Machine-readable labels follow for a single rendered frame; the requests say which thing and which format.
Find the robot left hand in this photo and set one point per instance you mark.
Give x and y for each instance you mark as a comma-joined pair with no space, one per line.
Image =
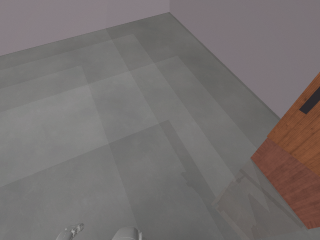
70,232

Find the robot left thigh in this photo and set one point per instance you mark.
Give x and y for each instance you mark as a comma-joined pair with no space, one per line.
128,233

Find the handle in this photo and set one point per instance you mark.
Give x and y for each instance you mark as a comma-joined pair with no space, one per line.
311,102

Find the cupboard door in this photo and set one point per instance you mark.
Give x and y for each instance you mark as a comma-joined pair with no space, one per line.
299,133

